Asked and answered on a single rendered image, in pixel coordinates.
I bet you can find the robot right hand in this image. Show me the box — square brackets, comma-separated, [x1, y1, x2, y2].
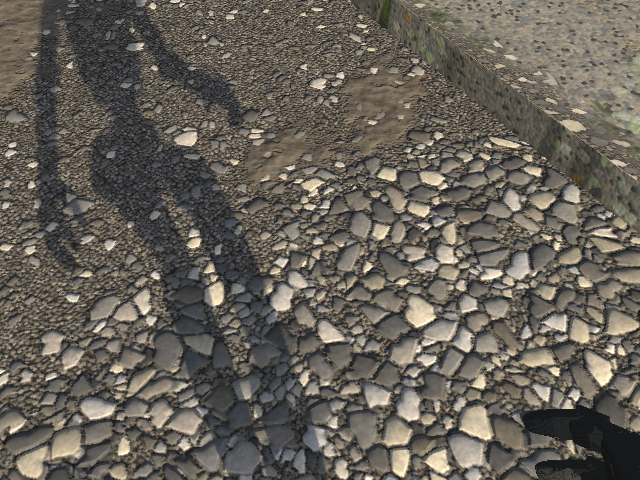
[523, 405, 640, 480]

